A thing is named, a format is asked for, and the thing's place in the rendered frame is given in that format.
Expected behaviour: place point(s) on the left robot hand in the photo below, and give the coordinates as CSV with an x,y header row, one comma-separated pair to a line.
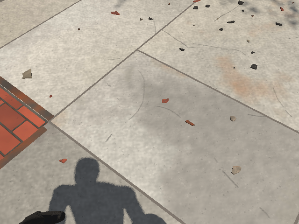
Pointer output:
x,y
49,217

